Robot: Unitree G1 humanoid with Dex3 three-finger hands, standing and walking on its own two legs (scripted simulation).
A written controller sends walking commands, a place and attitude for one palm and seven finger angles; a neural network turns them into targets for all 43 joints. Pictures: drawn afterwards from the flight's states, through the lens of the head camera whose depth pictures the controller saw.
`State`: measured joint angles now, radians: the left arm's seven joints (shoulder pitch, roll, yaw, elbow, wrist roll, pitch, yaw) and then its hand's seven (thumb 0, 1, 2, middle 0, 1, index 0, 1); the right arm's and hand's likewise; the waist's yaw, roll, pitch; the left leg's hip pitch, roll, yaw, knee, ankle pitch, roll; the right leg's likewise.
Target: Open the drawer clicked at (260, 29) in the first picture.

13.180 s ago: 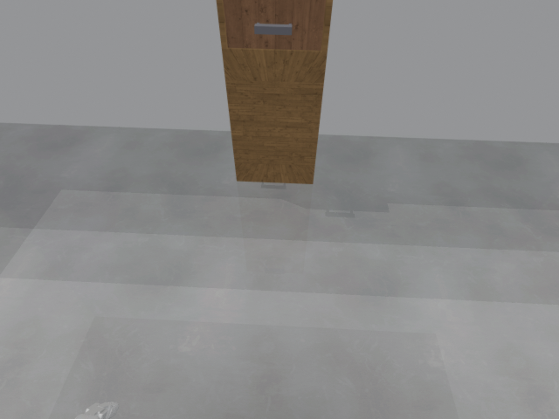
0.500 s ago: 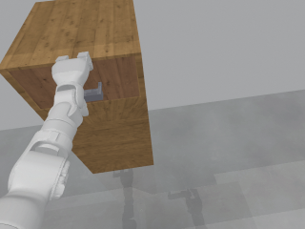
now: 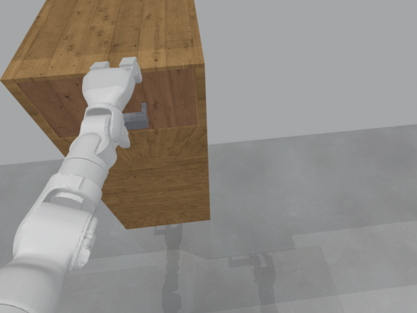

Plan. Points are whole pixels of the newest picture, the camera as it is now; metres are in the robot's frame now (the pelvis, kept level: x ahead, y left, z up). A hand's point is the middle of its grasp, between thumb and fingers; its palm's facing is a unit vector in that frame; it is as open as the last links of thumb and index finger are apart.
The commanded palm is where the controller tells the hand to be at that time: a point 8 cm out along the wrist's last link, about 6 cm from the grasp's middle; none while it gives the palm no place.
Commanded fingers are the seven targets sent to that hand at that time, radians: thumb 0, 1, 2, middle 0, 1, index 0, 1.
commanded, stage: move the hooked fingers above the handle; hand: left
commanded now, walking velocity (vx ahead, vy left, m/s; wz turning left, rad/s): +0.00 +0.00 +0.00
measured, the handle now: (117, 115) +0.54 +0.20 +0.04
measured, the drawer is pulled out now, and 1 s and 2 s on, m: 0.00 0.00 0.00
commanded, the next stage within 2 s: lower the fingers behind the handle in 0.98 s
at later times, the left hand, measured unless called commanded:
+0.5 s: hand (116, 117) +0.47 +0.17 +0.11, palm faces +0.09 -0.06 -0.99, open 13.8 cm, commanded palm +0.47 +0.20 +0.16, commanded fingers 0.00 -0.50 0.30 -0.30 -1.20 -0.30 -1.20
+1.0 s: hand (106, 123) +0.47 +0.19 +0.10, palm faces +0.03 -0.05 -1.00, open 13.7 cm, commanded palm +0.46 +0.21 +0.16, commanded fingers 0.00 -0.50 0.30 -0.30 -1.20 -0.30 -1.20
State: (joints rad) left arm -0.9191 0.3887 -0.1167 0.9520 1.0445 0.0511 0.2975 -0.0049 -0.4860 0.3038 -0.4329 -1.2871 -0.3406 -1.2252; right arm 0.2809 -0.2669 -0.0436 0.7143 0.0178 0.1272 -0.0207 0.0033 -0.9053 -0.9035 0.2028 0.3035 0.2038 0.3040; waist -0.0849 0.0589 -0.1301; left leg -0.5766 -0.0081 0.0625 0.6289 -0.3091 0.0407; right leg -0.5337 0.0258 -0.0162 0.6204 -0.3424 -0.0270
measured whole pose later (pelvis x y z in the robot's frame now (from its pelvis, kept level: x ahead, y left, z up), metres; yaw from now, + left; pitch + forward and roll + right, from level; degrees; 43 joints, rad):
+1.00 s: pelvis +0.00 -0.01 +0.00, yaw +1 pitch +13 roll +0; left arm -0.80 0.47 -0.08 0.86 1.03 -0.10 0.18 0.00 -0.49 0.30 -0.32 -1.21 -0.33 -1.21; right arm 0.35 -0.27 -0.05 0.68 0.03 0.12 -0.06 0.00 -0.90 -0.90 0.21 0.30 0.21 0.30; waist -0.07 0.05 -0.10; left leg -0.55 0.00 0.05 0.62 -0.30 0.03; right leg -0.50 0.03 -0.03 0.61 -0.34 -0.04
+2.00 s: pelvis -0.01 +0.00 -0.01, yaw +0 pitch +18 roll -1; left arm -0.87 0.43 -0.08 1.04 1.08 -0.01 0.29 0.00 -0.49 0.30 -0.31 -1.20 -0.30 -1.20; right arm 0.34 -0.27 -0.06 0.69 0.00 0.11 -0.02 0.00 -0.90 -0.90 0.20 0.30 0.20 0.30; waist -0.11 0.04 -0.14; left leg -0.71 0.00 0.05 0.74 -0.35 0.04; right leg -0.65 0.03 -0.03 0.72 -0.38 -0.03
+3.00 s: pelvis +0.00 +0.00 -0.01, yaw -1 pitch +18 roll -1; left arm -0.86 0.43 -0.07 1.10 1.07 0.04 0.30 0.00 -0.28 0.39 -0.33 -1.23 -0.33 -1.23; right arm 0.38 -0.24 -0.05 0.71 0.00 0.11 -0.02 0.00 -0.90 -0.90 0.21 0.30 0.21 0.30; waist -0.12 0.06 -0.16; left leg -0.71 0.01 0.05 0.75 -0.36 0.05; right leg -0.65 0.04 -0.02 0.71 -0.38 -0.02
